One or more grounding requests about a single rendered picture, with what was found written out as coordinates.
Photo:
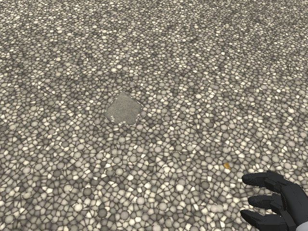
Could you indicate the right robot hand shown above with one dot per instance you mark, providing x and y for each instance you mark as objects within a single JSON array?
[{"x": 290, "y": 207}]

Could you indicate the right robot forearm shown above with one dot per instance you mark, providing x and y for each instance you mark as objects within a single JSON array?
[{"x": 302, "y": 227}]

